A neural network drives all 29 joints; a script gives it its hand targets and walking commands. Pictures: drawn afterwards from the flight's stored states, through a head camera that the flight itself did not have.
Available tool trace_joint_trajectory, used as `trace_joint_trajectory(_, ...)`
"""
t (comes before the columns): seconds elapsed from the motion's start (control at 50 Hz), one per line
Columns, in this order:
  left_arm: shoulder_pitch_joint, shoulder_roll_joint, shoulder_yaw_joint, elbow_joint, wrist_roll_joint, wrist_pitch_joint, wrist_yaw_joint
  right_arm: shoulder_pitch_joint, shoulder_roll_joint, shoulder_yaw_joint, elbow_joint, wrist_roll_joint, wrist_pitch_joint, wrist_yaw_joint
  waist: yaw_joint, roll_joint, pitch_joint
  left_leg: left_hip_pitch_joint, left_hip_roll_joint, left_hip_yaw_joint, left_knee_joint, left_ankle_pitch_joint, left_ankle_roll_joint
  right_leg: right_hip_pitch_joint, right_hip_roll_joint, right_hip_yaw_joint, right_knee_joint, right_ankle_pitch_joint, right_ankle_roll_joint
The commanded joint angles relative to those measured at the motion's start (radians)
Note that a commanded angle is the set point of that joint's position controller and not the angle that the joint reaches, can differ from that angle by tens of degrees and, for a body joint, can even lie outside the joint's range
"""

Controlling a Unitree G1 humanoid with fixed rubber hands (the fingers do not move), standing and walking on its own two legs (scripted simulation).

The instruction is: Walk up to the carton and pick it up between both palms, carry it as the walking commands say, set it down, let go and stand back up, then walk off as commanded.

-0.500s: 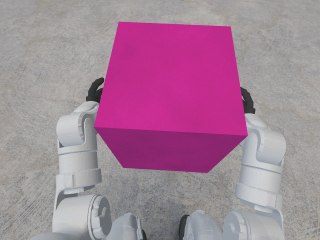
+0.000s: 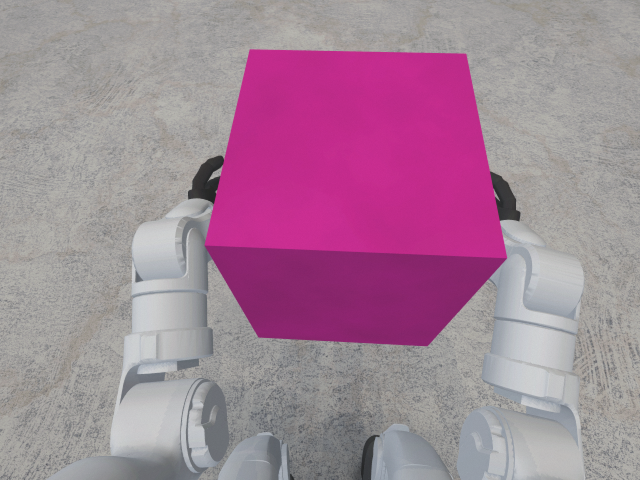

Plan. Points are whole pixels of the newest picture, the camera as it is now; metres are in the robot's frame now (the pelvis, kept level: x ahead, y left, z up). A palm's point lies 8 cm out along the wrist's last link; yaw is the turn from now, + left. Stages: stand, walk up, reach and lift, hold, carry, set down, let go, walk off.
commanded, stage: carry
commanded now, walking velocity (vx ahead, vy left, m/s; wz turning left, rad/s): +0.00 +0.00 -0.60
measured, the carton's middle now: (348, 214) +0.41 +0.00 +0.07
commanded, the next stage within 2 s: none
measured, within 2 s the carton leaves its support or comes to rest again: neither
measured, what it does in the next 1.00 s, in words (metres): walks backwards, turning right: right foot, then left foot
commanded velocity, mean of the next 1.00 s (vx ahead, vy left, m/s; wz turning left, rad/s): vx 0.00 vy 0.00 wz -0.60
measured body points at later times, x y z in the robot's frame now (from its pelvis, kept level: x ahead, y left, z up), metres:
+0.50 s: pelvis -0.08 +0.01 +0.00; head -0.03 -0.02 +0.45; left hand +0.33 +0.05 +0.08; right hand +0.23 -0.28 +0.08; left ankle -0.05 +0.11 -0.70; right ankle +0.03 -0.13 -0.70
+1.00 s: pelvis -0.16 +0.05 +0.01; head -0.10 +0.01 +0.45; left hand +0.26 -0.04 +0.08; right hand +0.05 -0.32 +0.09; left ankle -0.08 +0.12 -0.70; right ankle -0.07 -0.13 -0.69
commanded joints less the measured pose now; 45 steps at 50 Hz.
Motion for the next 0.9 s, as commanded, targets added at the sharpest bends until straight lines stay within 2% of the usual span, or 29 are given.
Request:
trace_joint_trajectory(0.0,-0.504,-0.847,-0.609,-0.188,-0.204,0.014,-0.073,-0.711,0.847,0.697,-0.163,0.246,-0.015,0.045,0.003,-0.279,-0.722,0.088,-0.064,-0.058,-0.068,0.052,0.014,0.456,-0.248,0.382,-0.289,0.248,-0.067)
trace_joint_trajectory(0.06,-0.685,-0.819,-0.611,-0.283,-0.201,-0.015,-0.061,-0.84,0.885,0.719,-0.146,0.282,-0.029,0.059,-0.015,-0.255,-0.756,0.363,-0.057,-0.057,-0.378,0.091,0.069,0.314,-0.156,0.279,-0.293,0.129,0.018)
trace_joint_trajectory(0.08,-0.703,-0.81,-0.622,-0.311,-0.198,-0.021,-0.058,-0.828,0.891,0.725,-0.144,0.287,-0.036,0.064,-0.032,-0.14,-0.76,0.48,0.029,-0.16,-0.511,0.106,0.106,0.213,-0.106,0.23,-0.219,0.045,0.059)
trace_joint_trajectory(0.1,-0.767,-0.816,-0.641,-0.352,-0.2,-0.035,-0.058,-0.875,0.881,0.72,-0.151,0.287,-0.052,0.064,-0.034,0.145,-0.743,0.496,0.243,-0.406,-0.565,0.153,0.19,0.086,-0.005,0.098,-0.05,-0.132,0.124)
trace_joint_trajectory(0.12,-0.841,-0.824,-0.661,-0.434,-0.215,-0.041,-0.053,-0.884,0.877,0.714,-0.189,0.29,-0.064,0.058,-0.031,0.307,-0.679,0.417,0.38,-0.477,-0.568,0.269,0.273,-0.01,-0.013,0.054,0.151,-0.283,0.114)
trace_joint_trajectory(0.14,-0.94,-0.831,-0.673,-0.447,-0.226,-0.044,-0.049,-0.956,0.875,0.712,-0.211,0.291,-0.076,0.05,-0.028,0.283,-0.634,0.331,0.372,-0.384,-0.565,0.256,0.284,0.015,-0.044,0.087,0.185,-0.289,0.099)
trace_joint_trajectory(0.18,-0.924,-0.822,-0.654,-0.256,-0.197,-0.041,-0.043,-1.039,0.83,0.704,-0.169,0.263,-0.08,0.041,-0.018,0.118,-0.623,0.421,0.316,-0.224,-0.5,0.448,0.218,-0.001,-0.039,0.075,0.181,-0.251,0.08)
trace_joint_trajectory(0.22,-0.777,-0.831,-0.661,-0.288,-0.215,-0.03,-0.032,-0.956,0.789,0.692,-0.253,0.264,-0.077,0.024,-0.022,0.144,-0.686,0.464,0.265,-0.118,-0.387,0.726,0.159,0.091,-0.02,0.051,0.087,-0.218,0.084)
trace_joint_trajectory(0.26,-0.723,-0.836,-0.661,-0.23,-0.238,-0.006,-0.036,-0.875,0.76,0.661,-0.231,0.23,-0.058,0.003,-0.018,0.176,-0.744,0.449,0.242,-0.056,-0.274,0.764,0.13,0.247,-0.006,0.021,-0.062,-0.155,0.08)
trace_joint_trajectory(0.28,-0.657,-0.838,-0.653,-0.13,-0.231,0.008,-0.044,-0.815,0.744,0.649,-0.159,0.198,-0.045,0.0,-0.002,0.118,-0.758,0.379,0.206,-0.015,-0.175,0.7,0.092,0.362,-0.016,0.061,-0.176,-0.125,0.059)
trace_joint_trajectory(0.3,-0.599,-0.83,-0.642,-0.081,-0.228,0.015,-0.049,-0.772,0.713,0.638,-0.137,0.176,-0.035,-0.007,0.009,-0.007,-0.77,0.233,0.168,0.004,-0.1,0.504,0.039,0.52,-0.102,0.204,-0.257,0.103,0.017)
trace_joint_trajectory(0.32,-0.574,-0.808,-0.639,-0.1,-0.232,0.02,-0.046,-0.713,0.71,0.637,-0.159,0.164,-0.027,-0.016,-0.005,-0.261,-0.821,0.002,0.062,0.023,-0.01,0.029,-0.019,0.717,-0.296,0.459,-0.203,0.58,-0.057)
trace_joint_trajectory(0.34,-0.533,-0.813,-0.641,-0.091,-0.219,0.021,-0.052,-0.695,0.715,0.648,-0.156,0.166,-0.02,-0.008,0.002,-0.376,-0.812,-0.049,-0.027,-0.009,0.031,-0.116,-0.047,0.699,-0.328,0.513,-0.171,0.731,-0.117)
trace_joint_trajectory(0.38,-0.639,-0.801,-0.608,-0.081,-0.216,0.01,-0.054,-0.844,0.74,0.638,-0.117,0.213,-0.02,0.006,0.01,-0.26,-0.768,0.073,-0.042,-0.044,0.049,-0.039,-0.017,0.548,-0.281,0.443,-0.251,0.449,-0.084)
trace_joint_trajectory(0.46,-0.734,-0.791,-0.58,-0.207,-0.195,-0.018,-0.054,-0.916,0.844,0.695,-0.133,0.267,-0.034,0.034,-0.004,-0.294,-0.757,0.232,-0.068,-0.051,-0.202,0.076,0.032,0.415,-0.208,0.331,-0.299,0.201,-0.016)
trace_joint_trajectory(0.5,-0.778,-0.778,-0.582,-0.249,-0.188,-0.027,-0.045,-0.925,0.865,0.699,-0.105,0.278,-0.038,0.042,-0.023,-0.235,-0.768,0.433,-0.036,-0.067,-0.44,0.116,0.079,0.294,-0.135,0.25,-0.286,0.088,0.059)
trace_joint_trajectory(0.52,-0.833,-0.767,-0.589,-0.278,-0.184,-0.039,-0.043,-0.961,0.862,0.695,-0.096,0.281,-0.05,0.044,-0.035,-0.085,-0.768,0.52,0.088,-0.214,-0.532,0.093,0.136,0.17,-0.062,0.174,-0.222,-0.033,0.131)
trace_joint_trajectory(0.54,-0.845,-0.786,-0.608,-0.333,-0.196,-0.045,-0.042,-0.963,0.86,0.691,-0.125,0.282,-0.06,0.039,-0.028,0.23,-0.773,0.462,0.303,-0.45,-0.526,0.185,0.223,0.116,-0.004,0.081,0.052,-0.226,0.134)
trace_joint_trajectory(0.56,-0.953,-0.791,-0.618,-0.423,-0.221,-0.044,-0.03,-1.001,0.847,0.672,-0.186,0.292,-0.066,0.025,-0.031,0.283,-0.702,0.374,0.371,-0.42,-0.547,0.211,0.281,0.058,-0.021,0.074,0.142,-0.284,0.12)
trace_joint_trajectory(0.58,-1.011,-0.801,-0.626,-0.354,-0.213,-0.04,-0.031,-1.047,0.847,0.669,-0.146,0.27,-0.069,0.02,-0.025,0.247,-0.654,0.313,0.356,-0.328,-0.553,0.215,0.267,0.08,-0.04,0.085,0.155,-0.269,0.105)
trace_joint_trajectory(0.62,-0.929,-0.797,-0.597,-0.165,-0.177,-0.031,-0.024,-1.077,0.803,0.662,-0.099,0.246,-0.067,0.016,-0.018,0.105,-0.652,0.457,0.288,-0.167,-0.448,0.548,0.196,0.042,-0.023,0.061,0.118,-0.24,0.083)
trace_joint_trajectory(0.66,-0.807,-0.8,-0.609,-0.211,-0.201,-0.016,-0.018,-0.944,0.773,0.645,-0.145,0.235,-0.059,0.001,-0.026,0.157,-0.72,0.494,0.252,-0.084,-0.313,0.826,0.151,0.154,-0.006,0.03,-0.002,-0.192,0.088)
trace_joint_trajectory(0.68,-0.799,-0.808,-0.615,-0.175,-0.214,-0.007,-0.026,-0.917,0.763,0.632,-0.128,0.218,-0.054,-0.006,-0.019,0.158,-0.748,0.464,0.233,-0.051,-0.241,0.822,0.127,0.256,0.0,0.019,-0.1,-0.131,0.081)
trace_joint_trajectory(0.7,-0.751,-0.814,-0.614,-0.1,-0.218,0.005,-0.037,-0.869,0.748,0.616,-0.08,0.193,-0.045,-0.008,-0.004,0.104,-0.756,0.371,0.202,-0.025,-0.153,0.734,0.084,0.379,-0.023,0.085,-0.196,-0.098,0.055)
trace_joint_trajectory(0.72,-0.689,-0.819,-0.608,-0.046,-0.219,0.014,-0.044,-0.833,0.723,0.603,-0.07,0.171,-0.035,-0.015,0.005,-0.032,-0.78,0.188,0.159,-0.01,-0.06,0.494,0.024,0.567,-0.141,0.269,-0.23,0.251,0.002)
trace_joint_trajectory(0.74,-0.689,-0.804,-0.602,-0.03,-0.215,0.015,-0.044,-0.822,0.722,0.603,-0.083,0.16,-0.031,-0.021,-0.007,-0.293,-0.814,-0.025,0.027,0.029,0.008,-0.031,-0.033,0.713,-0.317,0.5,-0.185,0.643,-0.079)
trace_joint_trajectory(0.76,-0.623,-0.818,-0.601,-0.029,-0.204,0.018,-0.046,-0.817,0.725,0.612,-0.109,0.177,-0.023,-0.013,0.001,-0.331,-0.809,-0.014,-0.026,-0.025,0.045,-0.097,-0.042,0.663,-0.311,0.516,-0.194,0.623,-0.114)
trace_joint_trajectory(0.8,-0.753,-0.784,-0.565,-0.016,-0.207,0.005,-0.045,-0.985,0.73,0.601,-0.066,0.221,-0.026,-0.006,0.005,-0.219,-0.765,0.095,-0.044,-0.042,0.037,-0.024,-0.007,0.517,-0.276,0.461,-0.298,0.279,-0.067)
trace_joint_trajectory(0.88,-0.819,-0.776,-0.531,-0.125,-0.18,-0.021,-0.042,-1.02,0.828,0.657,-0.068,0.258,-0.033,0.017,-0.009,-0.295,-0.771,0.302,-0.071,-0.037,-0.246,0.073,0.041,0.383,-0.187,0.32,-0.352,0.069,0.019)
